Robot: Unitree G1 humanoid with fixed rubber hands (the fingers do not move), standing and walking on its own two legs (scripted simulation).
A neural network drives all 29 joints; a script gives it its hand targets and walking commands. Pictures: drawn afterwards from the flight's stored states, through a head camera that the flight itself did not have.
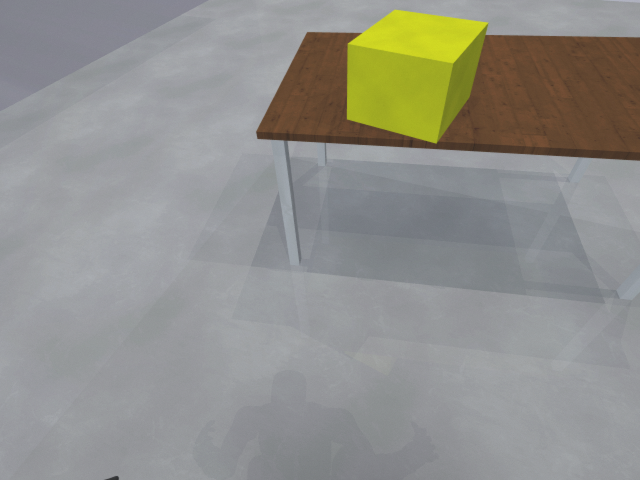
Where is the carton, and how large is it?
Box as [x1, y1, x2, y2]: [347, 10, 487, 143]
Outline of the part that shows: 394,10 348,43 347,119 436,143 469,96 487,23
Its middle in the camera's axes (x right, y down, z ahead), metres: +0.27 -0.49 +1.09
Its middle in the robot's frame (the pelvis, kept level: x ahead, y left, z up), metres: +1.16 -0.22 -0.01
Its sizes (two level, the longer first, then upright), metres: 0.293 0.275 0.211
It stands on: a table, 0.64 m high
